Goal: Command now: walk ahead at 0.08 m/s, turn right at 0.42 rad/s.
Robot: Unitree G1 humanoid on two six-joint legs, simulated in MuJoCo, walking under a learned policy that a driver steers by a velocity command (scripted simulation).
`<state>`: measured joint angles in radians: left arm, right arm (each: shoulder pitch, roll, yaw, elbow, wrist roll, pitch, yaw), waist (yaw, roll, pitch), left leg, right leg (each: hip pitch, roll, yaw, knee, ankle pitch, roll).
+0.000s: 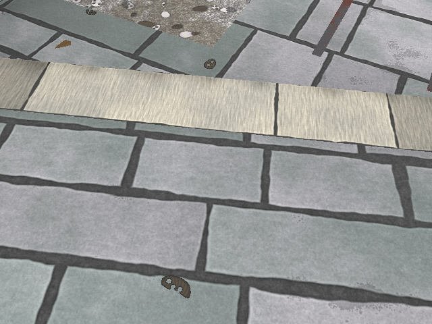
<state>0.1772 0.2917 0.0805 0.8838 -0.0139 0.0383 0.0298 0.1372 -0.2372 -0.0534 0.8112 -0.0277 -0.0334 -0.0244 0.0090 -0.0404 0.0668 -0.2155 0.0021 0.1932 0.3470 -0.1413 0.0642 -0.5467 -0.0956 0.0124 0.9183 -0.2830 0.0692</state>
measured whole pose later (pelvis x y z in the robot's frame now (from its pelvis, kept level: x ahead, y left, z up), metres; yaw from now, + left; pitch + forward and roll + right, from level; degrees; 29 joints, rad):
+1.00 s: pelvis +0.06 -0.03 +0.00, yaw -34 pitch +0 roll +0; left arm 0.14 0.32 0.08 0.72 -0.02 0.06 0.02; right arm 0.13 -0.28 -0.06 0.85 0.00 0.01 -0.03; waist -0.03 -0.02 0.09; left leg -0.20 0.06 0.06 0.42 -0.23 -0.01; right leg -0.38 -0.02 0.04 0.79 -0.41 0.08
